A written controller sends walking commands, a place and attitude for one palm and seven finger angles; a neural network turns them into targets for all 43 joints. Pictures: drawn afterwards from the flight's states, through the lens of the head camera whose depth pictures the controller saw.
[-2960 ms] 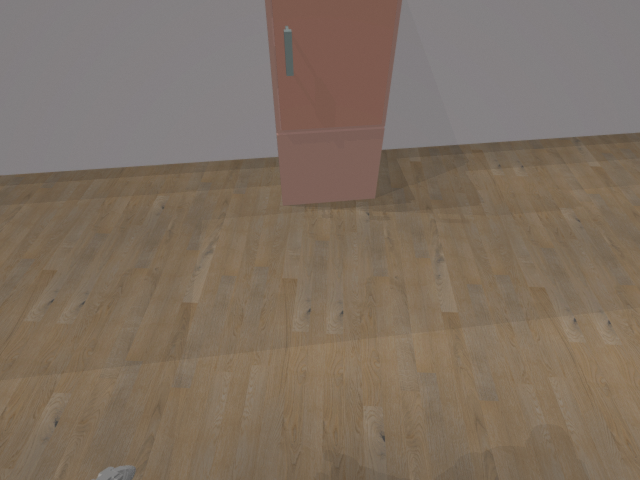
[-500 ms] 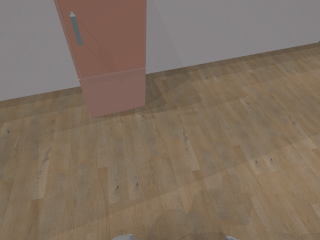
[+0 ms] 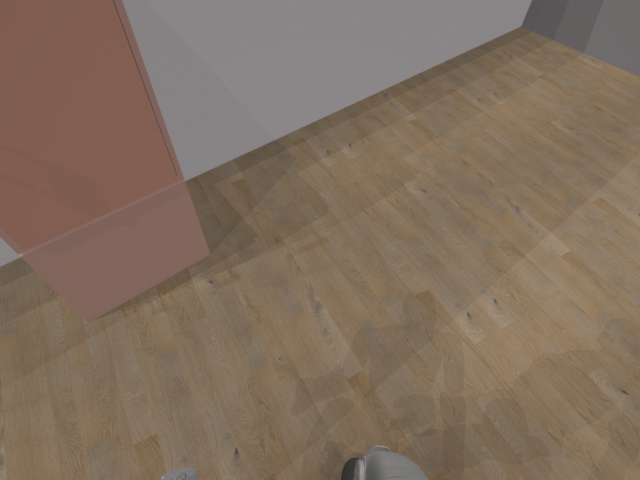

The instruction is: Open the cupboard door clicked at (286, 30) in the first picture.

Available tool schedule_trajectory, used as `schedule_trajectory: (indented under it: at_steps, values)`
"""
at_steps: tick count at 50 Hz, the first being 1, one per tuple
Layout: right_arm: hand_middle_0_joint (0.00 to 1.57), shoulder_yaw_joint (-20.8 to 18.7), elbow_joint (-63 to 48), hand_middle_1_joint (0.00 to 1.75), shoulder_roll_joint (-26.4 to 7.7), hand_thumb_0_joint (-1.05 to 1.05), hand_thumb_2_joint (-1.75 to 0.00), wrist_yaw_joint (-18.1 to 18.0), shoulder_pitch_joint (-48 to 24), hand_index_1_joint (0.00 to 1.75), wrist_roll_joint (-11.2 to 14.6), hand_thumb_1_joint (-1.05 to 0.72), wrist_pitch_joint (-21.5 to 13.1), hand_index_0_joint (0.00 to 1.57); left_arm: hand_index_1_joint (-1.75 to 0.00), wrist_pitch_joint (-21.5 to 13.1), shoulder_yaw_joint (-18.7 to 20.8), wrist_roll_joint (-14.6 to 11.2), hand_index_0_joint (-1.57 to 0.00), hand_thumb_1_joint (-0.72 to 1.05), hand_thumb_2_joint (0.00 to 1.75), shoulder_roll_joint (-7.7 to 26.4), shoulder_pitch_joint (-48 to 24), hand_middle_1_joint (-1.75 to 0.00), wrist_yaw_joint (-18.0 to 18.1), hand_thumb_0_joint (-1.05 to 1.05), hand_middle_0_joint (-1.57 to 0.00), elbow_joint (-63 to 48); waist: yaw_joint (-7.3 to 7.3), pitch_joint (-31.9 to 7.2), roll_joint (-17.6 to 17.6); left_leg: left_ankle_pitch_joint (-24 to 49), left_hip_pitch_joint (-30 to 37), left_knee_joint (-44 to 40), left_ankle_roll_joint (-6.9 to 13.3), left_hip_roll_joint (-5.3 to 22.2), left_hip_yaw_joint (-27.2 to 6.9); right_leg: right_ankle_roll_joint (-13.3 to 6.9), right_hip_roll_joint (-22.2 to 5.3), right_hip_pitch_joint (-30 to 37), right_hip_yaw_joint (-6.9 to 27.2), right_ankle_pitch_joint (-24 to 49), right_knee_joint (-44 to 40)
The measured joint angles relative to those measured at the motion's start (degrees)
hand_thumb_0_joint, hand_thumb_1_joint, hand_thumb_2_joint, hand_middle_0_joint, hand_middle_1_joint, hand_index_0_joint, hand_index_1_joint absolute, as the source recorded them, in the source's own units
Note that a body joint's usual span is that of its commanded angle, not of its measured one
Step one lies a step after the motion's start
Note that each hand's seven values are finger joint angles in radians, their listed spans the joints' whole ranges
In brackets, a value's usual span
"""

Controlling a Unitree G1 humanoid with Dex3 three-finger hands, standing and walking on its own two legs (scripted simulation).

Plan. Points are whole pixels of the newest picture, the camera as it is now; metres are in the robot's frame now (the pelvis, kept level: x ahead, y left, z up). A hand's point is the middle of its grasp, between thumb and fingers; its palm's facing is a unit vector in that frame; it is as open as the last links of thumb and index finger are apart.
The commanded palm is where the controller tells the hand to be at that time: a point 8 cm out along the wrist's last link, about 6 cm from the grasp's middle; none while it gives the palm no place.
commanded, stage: turn to face it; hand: left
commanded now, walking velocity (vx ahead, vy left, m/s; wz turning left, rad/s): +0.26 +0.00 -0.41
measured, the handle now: out of the picture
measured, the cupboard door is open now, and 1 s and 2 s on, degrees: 0 0 0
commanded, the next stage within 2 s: take the last steps up to it in 1.26 s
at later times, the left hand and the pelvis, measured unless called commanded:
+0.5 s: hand (192, 445) +0.20 +0.19 -0.19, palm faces +0.16 -0.97 -0.15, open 7.3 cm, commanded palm none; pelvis +0.18 +0.01 -0.01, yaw +7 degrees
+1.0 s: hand (165, 413) +0.24 +0.23 -0.14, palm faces +0.38 -0.89 -0.27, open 7.4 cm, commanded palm none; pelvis +0.21 -0.01 +0.01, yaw +22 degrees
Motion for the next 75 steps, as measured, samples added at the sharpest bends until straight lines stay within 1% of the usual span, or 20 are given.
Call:
schedule_trajectory:
  at_steps: [3, 6, 8, 14, 22, 24, 25, 27, 29, 32, 40, 47, 51, 52, 55, 58, 61, 69, 73, 75]
  values:
    - [0.20, -0.01, 0.87, 0.30, 0.64, 0.01, -0.90, 0.56, 0.74, 0.30, 0.74, -0.91, 1.22, 0.20, -0.30, -2.59, -0.07, 0.17, -0.19, 0.91, 0.90, 0.20, -0.07, -0.30, 0.17, 0.00, -0.20, -0.92, 1.24, 0.28, -0.15, -2.20, -5.17, 19.31, -0.75, 3.87, -0.91, -2.72, 2.16, 4.70, -1.21, 2.43, -3.59]
    - [0.20, -0.41, 0.05, 0.30, 0.38, 0.01, -0.90, 0.64, -3.30, 0.30, 1.35, -0.91, 2.46, 0.20, -0.30, -3.86, -0.04, -0.87, -0.20, 0.91, 0.89, 0.66, 0.87, -0.30, 1.15, 0.00, -0.20, -0.86, 2.06, 1.13, -0.76, -1.61, -18.59, 48.21, -0.78, 3.86, -11.23, -3.64, 3.43, 7.29, -0.35, -2.68, -1.50]
    - [0.20, -0.87, -1.66, 0.30, -0.33, 0.01, -0.90, 0.49, -6.98, 0.30, 1.10, -0.91, 2.73, 0.20, -0.30, -4.28, 0.47, -1.52, -0.20, 0.92, 0.89, 0.98, 2.25, -0.30, 2.31, -0.01, -0.20, -0.24, 2.30, 0.65, -0.93, 1.63, -26.05, 54.52, -0.84, 4.05, -14.75, -2.55, 4.11, 10.46, 0.33, -2.75, -4.70]
    - [0.19, -1.67, -7.49, 0.30, -3.33, 0.01, -0.90, -0.18, -16.23, 0.30, 0.54, -0.92, 3.10, 0.20, -0.30, -3.97, -0.48, -0.77, -0.20, 0.93, 0.89, 1.93, 4.82, -0.30, 3.39, -0.02, -0.20, 2.46, 1.07, -1.39, 1.15, 9.11, -38.56, 42.97, -1.76, 5.40, -17.75, -1.87, 4.15, 17.69, -0.32, -2.47, -12.33]
    - [0.19, -1.17, -8.64, 0.30, -4.74, 0.01, -0.90, 1.59, -19.53, 0.30, 0.53, -0.93, 5.03, 0.20, -0.30, -2.42, -0.94, -0.58, -0.20, 0.92, 0.89, 1.30, 6.43, -0.30, 3.28, 0.00, -0.20, 1.41, 3.67, -1.43, -0.11, 12.05, -34.32, 24.45, -1.54, 3.20, -13.18, 1.01, 1.72, 23.55, -5.16, -9.00, -10.16]
    - [0.19, -1.08, -9.47, 0.30, -4.75, 0.01, -0.90, 2.01, -19.79, 0.30, 0.27, -0.92, 5.17, 0.20, -0.30, -1.93, -0.81, -0.60, -0.20, 0.92, 0.89, 1.53, 7.33, -0.30, 3.26, 0.00, -0.20, 0.98, 4.19, -1.02, -1.20, 13.83, -31.01, 19.58, -0.74, 1.78, -12.25, 2.08, 0.23, 23.19, -6.18, -12.22, -5.90]
    - [0.19, -1.15, -9.99, 0.30, -4.73, 0.01, -0.90, 2.12, -19.95, 0.30, 0.02, -0.92, 4.95, 0.20, -0.30, -1.54, -0.64, -0.84, -0.20, 0.92, 0.89, 1.72, 7.72, -0.30, 3.21, 0.00, -0.20, 0.92, 4.19, -0.84, -1.97, 12.98, -30.04, 18.35, 2.03, 0.67, -11.99, 2.72, -1.18, 21.70, -6.37, -13.90, -1.54]
    - [0.19, -1.01, -11.08, 0.30, -4.56, 0.01, -0.90, 2.17, -20.68, 0.30, 0.11, -0.92, 4.46, 0.20, -0.30, -0.26, -0.40, -1.37, -0.20, 0.91, 0.89, 2.28, 7.57, -0.30, 3.23, 0.00, -0.20, 0.68, 4.36, 0.09, -3.12, 11.17, -30.71, 20.09, 5.03, -0.69, -11.84, 4.58, -1.97, 15.59, -2.15, -19.46, 12.95]
    - [0.19, -0.94, -11.85, 0.30, -4.50, 0.01, -0.90, 1.95, -20.89, 0.30, 0.32, -0.92, 4.46, 0.20, -0.30, 0.90, -0.14, -1.27, -0.20, 0.91, 0.89, 2.70, 7.24, -0.30, 3.29, 0.00, -0.20, 0.48, 4.33, 0.47, -3.16, 11.42, -29.99, 18.95, 5.49, -1.37, -12.11, 5.50, -1.52, 10.07, 1.78, -19.89, 24.06]
    - [0.20, -0.96, -12.39, 0.30, -4.61, 0.01, -0.90, 1.49, -20.54, 0.30, 0.33, -0.91, 4.87, 0.20, -0.30, 1.67, 0.56, -0.92, -0.20, 0.91, 0.89, 3.15, 6.11, -0.30, 2.95, 0.00, -0.20, -0.36, 4.19, 0.39, -2.32, 13.86, -28.42, 14.37, 5.47, -2.48, -13.46, 6.46, -2.14, 4.53, 5.04, -14.85, 28.84]
    - [0.20, -1.62, -12.78, 0.30, -4.99, 0.01, -0.90, 1.91, -19.20, 0.30, 0.40, -0.91, 5.71, 0.21, -0.30, 2.02, 1.78, -0.64, -0.19, 0.91, 0.89, 4.75, 4.13, -0.30, 2.97, 0.00, -0.20, -3.56, 3.62, -1.24, -0.36, 18.76, -26.96, 6.30, 5.38, -4.61, -18.45, 8.09, -3.28, 2.12, 9.29, -9.24, 19.99]
    - [0.20, -2.88, -13.16, 0.30, -6.31, 0.01, -0.90, 2.14, -18.36, 0.30, 0.18, -0.91, 6.46, 0.21, -0.30, 2.28, 1.55, -0.95, -0.19, 0.91, 0.89, 4.92, 2.40, -0.30, 3.23, 0.00, -0.20, -5.31, 2.18, -1.85, 1.04, 20.14, -28.08, 5.64, 3.87, -6.15, -23.20, 7.96, -0.59, 6.44, 9.36, -12.14, 10.20]
    - [0.20, -3.72, -13.29, 0.30, -7.76, 0.01, -0.90, 2.17, -17.93, 0.30, 0.20, -0.91, 7.32, 0.21, -0.30, 1.56, 0.70, -1.36, -0.19, 0.90, 0.89, 4.02, 2.39, -0.30, 3.26, 0.00, -0.20, -6.64, 1.91, -2.14, 2.09, 20.35, -29.29, 6.86, 2.28, -7.39, -25.72, 6.83, 1.31, 12.04, 8.63, -9.68, -2.05]
    - [0.20, -3.95, -13.49, 0.30, -8.03, 0.01, -0.90, 2.23, -17.61, 0.30, 0.37, -0.91, 7.61, 0.21, -0.30, 1.16, 0.44, -1.29, -0.19, 0.90, 0.89, 3.97, 2.96, -0.30, 3.25, 0.00, -0.20, -7.19, 2.15, -2.56, 1.88, 19.76, -30.15, 8.23, 1.77, -8.04, -25.92, 5.87, 1.11, 14.20, 8.46, -7.89, -7.42]
    - [0.20, -4.84, -13.07, 0.30, -9.31, 0.01, -0.90, 2.19, -17.64, 0.30, 0.36, -0.91, 8.50, 0.20, -0.30, 1.01, -0.58, -0.68, -0.20, 0.90, 0.89, 2.67, 4.07, -0.30, 3.54, 0.00, -0.20, -6.94, 2.50, -2.39, 3.19, 6.38, -35.24, 24.13, -0.28, -8.23, -24.82, 2.76, 0.77, 15.18, 6.47, -5.62, -7.58]
    - [0.20, -5.01, -12.80, 0.30, -10.06, 0.01, -0.90, 2.61, -17.42, 0.30, 0.06, -0.91, 8.77, 0.20, -0.30, 0.92, -1.05, -0.80, -0.20, 0.90, 0.89, 1.80, 5.63, -0.30, 3.58, 0.00, -0.20, -6.27, 2.47, -2.51, 3.31, 5.57, -38.41, 39.38, -1.70, -6.50, -22.37, 2.34, -0.28, 17.45, 4.56, -5.51, -9.59]
    - [0.19, -4.62, -12.56, 0.30, -9.99, 0.01, -0.90, 2.66, -17.62, 0.30, 0.19, -0.91, 8.58, 0.20, -0.30, 0.15, -1.37, -0.77, -0.20, 0.90, 0.89, 1.40, 6.50, -0.30, 3.61, 0.00, -0.20, -5.60, 2.51, -1.76, 2.37, 5.71, -37.55, 43.73, -3.01, -3.98, -21.06, 2.22, -1.44, 18.92, 3.03, -5.25, -10.66]
    - [0.19, -3.03, -11.32, 0.30, -8.92, 0.01, -0.90, 2.29, -21.78, 0.30, 0.76, -0.91, 9.07, 0.20, -0.30, -0.54, -1.83, -0.06, -0.20, 0.90, 0.89, 0.98, 9.28, -0.30, 3.20, 0.00, -0.20, -3.70, 5.11, 0.39, 0.18, 0.87, -28.54, 29.75, -3.27, -1.10, -18.72, 3.03, -3.99, 18.83, 0.06, -6.28, -8.84]
    - [0.19, -1.93, -11.75, 0.30, -7.90, 0.01, -0.90, 2.29, -23.86, 0.30, 0.85, -0.91, 7.75, 0.20, -0.30, -0.23, -1.25, -0.10, -0.20, 0.90, 0.89, 2.24, 11.13, -0.30, 2.98, 0.00, -0.20, -1.42, 6.49, 0.36, -0.92, 3.55, -22.10, 17.38, -2.03, -1.82, -16.41, 4.42, -4.81, 17.80, -1.26, -7.44, -6.42]
    - [0.19, -1.45, -11.98, 0.30, -7.03, 0.01, -0.90, 2.37, -24.17, 0.30, 0.57, -0.91, 6.30, 0.20, -0.30, 0.29, -0.67, -0.53, -0.20, 0.90, 0.89, 3.49, 12.16, -0.30, 2.69, 0.00, -0.20, -0.09, 6.84, -0.01, -2.44, 8.02, -19.58, 12.19, 0.27, -2.84, -15.44, 5.02, -5.94, 16.34, -0.90, -9.15, -2.52]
